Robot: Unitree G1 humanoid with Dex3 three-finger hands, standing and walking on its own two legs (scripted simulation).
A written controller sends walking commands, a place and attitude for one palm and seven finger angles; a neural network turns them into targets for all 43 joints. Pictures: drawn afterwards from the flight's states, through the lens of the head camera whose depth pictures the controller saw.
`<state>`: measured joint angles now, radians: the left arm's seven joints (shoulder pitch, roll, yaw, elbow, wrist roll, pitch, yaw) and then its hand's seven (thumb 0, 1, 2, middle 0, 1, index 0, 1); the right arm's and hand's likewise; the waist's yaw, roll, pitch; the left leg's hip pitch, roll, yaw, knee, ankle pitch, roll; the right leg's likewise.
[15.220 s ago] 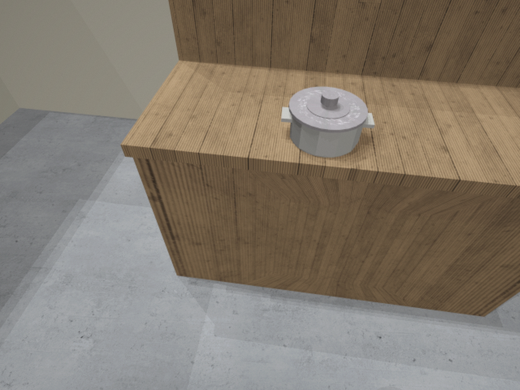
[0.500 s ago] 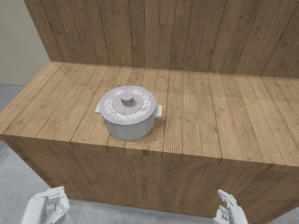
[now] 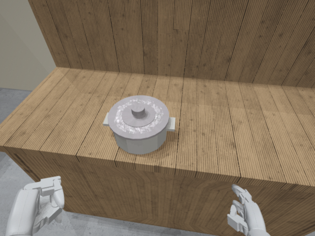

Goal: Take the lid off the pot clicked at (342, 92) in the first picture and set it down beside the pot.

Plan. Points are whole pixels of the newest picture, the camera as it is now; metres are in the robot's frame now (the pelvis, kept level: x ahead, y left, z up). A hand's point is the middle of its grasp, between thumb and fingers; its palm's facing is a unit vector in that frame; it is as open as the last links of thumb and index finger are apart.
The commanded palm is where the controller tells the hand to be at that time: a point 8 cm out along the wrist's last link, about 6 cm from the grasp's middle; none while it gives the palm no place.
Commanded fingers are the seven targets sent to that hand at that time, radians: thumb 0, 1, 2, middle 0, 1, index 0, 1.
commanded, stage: raise the hand higher, near the body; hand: left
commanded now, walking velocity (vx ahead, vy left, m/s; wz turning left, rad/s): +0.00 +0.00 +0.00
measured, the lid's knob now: (138, 109) +0.44 +0.13 +0.08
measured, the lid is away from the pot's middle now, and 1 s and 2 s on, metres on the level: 0.00 0.00 0.00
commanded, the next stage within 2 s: reach forward and open the fingers in 0.26 s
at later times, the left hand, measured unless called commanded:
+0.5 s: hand (56, 176) +0.19 +0.24 +0.11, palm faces +0.20 -0.50 -0.84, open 3.0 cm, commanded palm +0.15 +0.26 +0.15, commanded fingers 0.00 0.65 1.02 -1.21 -1.22 -1.21 -1.22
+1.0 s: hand (49, 170) +0.20 +0.26 +0.12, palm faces -0.19 -0.05 -0.98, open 5.8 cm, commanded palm +0.19 +0.25 +0.18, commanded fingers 0.00 -0.10 1.36 -0.92 -0.33 -0.92 -0.33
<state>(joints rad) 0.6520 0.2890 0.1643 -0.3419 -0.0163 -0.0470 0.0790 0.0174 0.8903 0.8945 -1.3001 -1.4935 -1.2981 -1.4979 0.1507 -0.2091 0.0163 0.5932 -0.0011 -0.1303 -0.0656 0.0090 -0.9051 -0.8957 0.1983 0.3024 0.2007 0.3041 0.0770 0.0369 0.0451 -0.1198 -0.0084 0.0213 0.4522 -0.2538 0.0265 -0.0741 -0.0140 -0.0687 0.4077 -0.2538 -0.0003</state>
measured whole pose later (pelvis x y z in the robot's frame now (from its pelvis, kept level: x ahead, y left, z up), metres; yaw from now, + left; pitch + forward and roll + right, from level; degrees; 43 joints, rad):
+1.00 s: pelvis -0.02 +0.00 +0.00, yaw +0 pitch -3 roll -1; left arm 0.23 0.69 0.09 -0.32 0.72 0.02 -0.27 0.00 0.16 1.27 -1.04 -0.66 -1.04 -0.66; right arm 0.08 -0.28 0.03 0.56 0.04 0.12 -0.02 0.01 -0.91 -0.90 0.20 0.30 0.20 0.30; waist 0.07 0.12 0.04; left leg -0.19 -0.01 0.01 0.43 -0.20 0.03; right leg -0.14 -0.02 -0.08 0.39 -0.20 0.00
